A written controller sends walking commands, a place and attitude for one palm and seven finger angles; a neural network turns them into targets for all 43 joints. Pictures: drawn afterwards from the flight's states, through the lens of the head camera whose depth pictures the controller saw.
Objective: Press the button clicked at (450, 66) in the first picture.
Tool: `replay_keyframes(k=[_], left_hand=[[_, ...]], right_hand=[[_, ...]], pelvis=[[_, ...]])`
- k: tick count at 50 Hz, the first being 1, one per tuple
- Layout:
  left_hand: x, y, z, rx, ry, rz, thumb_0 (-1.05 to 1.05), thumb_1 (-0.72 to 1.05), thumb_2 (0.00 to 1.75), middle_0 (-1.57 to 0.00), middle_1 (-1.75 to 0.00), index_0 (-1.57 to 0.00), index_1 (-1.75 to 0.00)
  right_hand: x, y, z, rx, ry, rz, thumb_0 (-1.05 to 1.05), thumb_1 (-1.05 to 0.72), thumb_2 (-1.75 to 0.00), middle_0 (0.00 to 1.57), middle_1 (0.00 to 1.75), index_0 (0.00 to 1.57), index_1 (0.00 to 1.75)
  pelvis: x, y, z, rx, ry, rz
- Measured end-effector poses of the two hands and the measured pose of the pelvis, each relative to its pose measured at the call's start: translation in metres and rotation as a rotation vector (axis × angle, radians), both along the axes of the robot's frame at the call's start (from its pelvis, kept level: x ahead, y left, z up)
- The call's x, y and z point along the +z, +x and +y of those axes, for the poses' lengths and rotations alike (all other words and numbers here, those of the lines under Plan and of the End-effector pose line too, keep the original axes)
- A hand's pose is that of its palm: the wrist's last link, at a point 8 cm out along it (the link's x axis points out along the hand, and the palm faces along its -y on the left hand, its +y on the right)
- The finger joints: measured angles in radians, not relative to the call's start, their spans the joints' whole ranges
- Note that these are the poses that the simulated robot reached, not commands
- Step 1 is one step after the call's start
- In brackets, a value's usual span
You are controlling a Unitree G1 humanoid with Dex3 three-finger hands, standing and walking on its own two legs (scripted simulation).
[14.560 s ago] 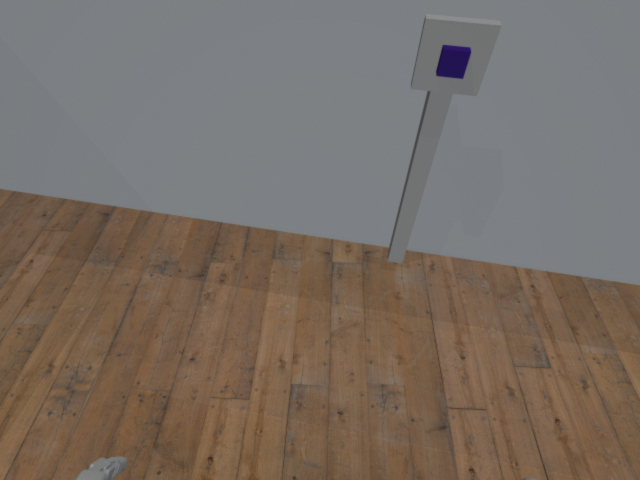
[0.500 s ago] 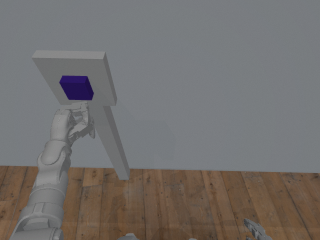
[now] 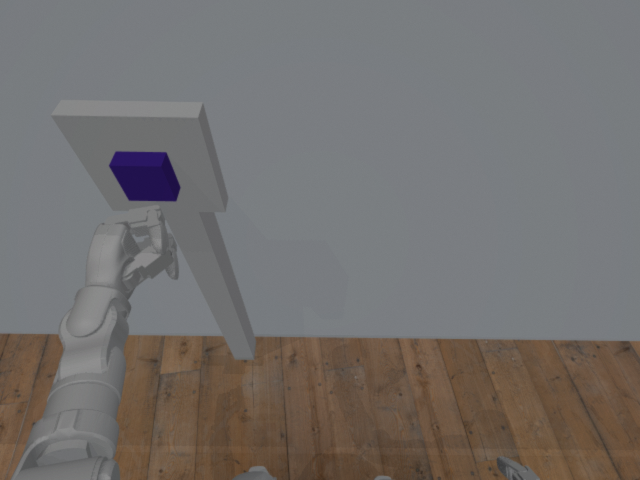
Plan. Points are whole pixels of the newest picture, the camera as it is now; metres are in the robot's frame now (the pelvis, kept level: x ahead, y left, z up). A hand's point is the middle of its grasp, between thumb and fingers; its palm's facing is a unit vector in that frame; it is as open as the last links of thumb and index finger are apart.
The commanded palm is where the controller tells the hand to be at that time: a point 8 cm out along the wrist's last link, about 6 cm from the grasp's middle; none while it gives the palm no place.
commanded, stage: aim a knuckle at the button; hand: left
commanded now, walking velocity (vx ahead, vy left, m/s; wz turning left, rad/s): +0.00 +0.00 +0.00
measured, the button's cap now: (147, 175) +0.48 +0.23 +0.10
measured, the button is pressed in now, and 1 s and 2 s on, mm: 0 4 8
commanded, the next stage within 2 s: press the button with the knuckle in 0.28 s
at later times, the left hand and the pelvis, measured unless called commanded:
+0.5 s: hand (175, 247) +0.39 +0.19 +0.06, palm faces -0.02 -1.00 -0.02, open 3.1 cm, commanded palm +0.37 +0.24 +0.07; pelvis +0.00 +0.01 +0.00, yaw +0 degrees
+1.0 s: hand (174, 225) +0.42 +0.20 +0.07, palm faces -0.01 -1.00 -0.02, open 2.8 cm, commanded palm +0.41 +0.25 +0.07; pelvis -0.01 +0.00 -0.01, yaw +0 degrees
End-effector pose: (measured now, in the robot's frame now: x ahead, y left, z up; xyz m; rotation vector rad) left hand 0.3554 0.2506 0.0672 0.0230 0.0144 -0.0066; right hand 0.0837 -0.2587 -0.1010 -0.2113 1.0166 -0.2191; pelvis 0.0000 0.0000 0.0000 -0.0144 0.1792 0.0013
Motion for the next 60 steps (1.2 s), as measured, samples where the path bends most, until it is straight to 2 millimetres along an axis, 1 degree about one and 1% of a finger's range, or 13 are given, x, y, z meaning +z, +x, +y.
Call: replay_keyframes(k=[4,8,15,22,26,32,37,45,48,54,60], left_hand=[[0.000,0.002,-0.002,-0.001,-0.004,-0.002,0.02,0.90,0.90,-1.30,-1.50,-1.30,-1.50],[0.003,0.005,0.000,0.005,-0.007,-0.006,0.02,0.90,0.90,-1.30,-1.50,-1.30,-1.50],[0.003,0.004,0.004,-0.001,-0.005,0.002,0.01,0.90,0.90,-1.30,-1.50,-1.30,-1.50],[-0.001,0.006,-0.005,-0.014,-0.007,0.003,0.01,0.90,0.90,-1.30,-1.50,-1.30,-1.50],[-0.002,0.013,-0.007,-0.007,0.000,0.006,0.02,0.90,0.90,-1.30,-1.50,-1.30,-1.50],[0.005,0.027,-0.010,-0.005,0.002,-0.009,0.02,0.90,0.90,-1.30,-1.50,-1.30,-1.50],[0.006,0.034,-0.006,0.004,-0.001,0.006,0.01,0.90,0.90,-1.30,-1.50,-1.30,-1.50],[0.004,0.038,-0.001,-0.003,-0.001,0.005,-0.01,0.86,0.91,-1.30,-1.50,-1.30,-1.50],[0.003,0.040,0.000,-0.001,-0.004,0.007,-0.03,0.85,0.91,-1.30,-1.50,-1.30,-1.50],[0.002,0.050,0.002,-0.007,0.002,0.014,-0.04,0.82,0.92,-1.30,-1.50,-1.31,-1.50],[0.002,0.055,0.003,-0.014,0.003,0.013,-0.05,0.80,0.94,-1.30,-1.50,-1.34,-1.50]], right_hand=[[0.002,0.012,0.005,0.018,0.001,-0.034,0.01,-0.91,-0.90,0.20,0.30,0.20,0.30],[0.004,0.020,0.009,0.029,0.005,-0.062,0.01,-0.91,-0.90,0.20,0.30,0.20,0.30],[0.005,0.021,0.013,0.040,0.012,-0.067,0.01,-0.91,-0.90,0.20,0.30,0.20,0.30],[0.000,0.012,0.013,0.039,0.009,-0.031,0.01,-0.91,-0.90,0.20,0.30,0.20,0.30],[-0.002,0.005,0.012,0.029,0.004,-0.010,0.01,-0.91,-0.90,0.20,0.30,0.20,0.30],[-0.004,-0.008,0.009,0.006,0.006,0.018,0.01,-0.91,-0.90,0.20,0.30,0.20,0.30],[-0.005,-0.017,0.005,-0.014,0.005,0.043,0.01,-0.91,-0.90,0.20,0.30,0.20,0.30],[-0.008,-0.028,-0.001,-0.021,-0.011,0.089,0.01,-0.91,-0.90,0.20,0.30,0.20,0.30],[-0.010,-0.030,-0.002,-0.017,-0.016,0.103,0.01,-0.91,-0.90,0.20,0.30,0.20,0.30],[-0.013,-0.035,-0.003,-0.010,-0.026,0.119,0.00,-0.91,-0.90,0.20,0.30,0.20,0.30],[-0.017,-0.045,-0.002,-0.008,-0.028,0.137,0.00,-0.91,-0.90,0.20,0.30,0.20,0.30]], pelvis=[[-0.001,-0.002,0.001,0.003,-0.001,-0.002],[-0.001,-0.003,0.002,0.002,-0.001,-0.003],[-0.001,-0.003,0.005,0.004,-0.004,-0.003],[-0.003,-0.004,0.007,0.008,-0.004,-0.001],[-0.004,-0.005,0.006,0.007,-0.004,0.002],[-0.004,-0.004,0.005,0.000,-0.003,0.010],[-0.003,-0.003,0.004,-0.006,-0.002,0.016],[-0.006,-0.005,0.002,0.000,-0.005,0.028],[-0.007,-0.007,0.002,0.005,-0.007,0.032],[-0.011,-0.013,0.001,0.013,-0.012,0.047],[-0.014,-0.018,0.001,0.018,-0.017,0.061]])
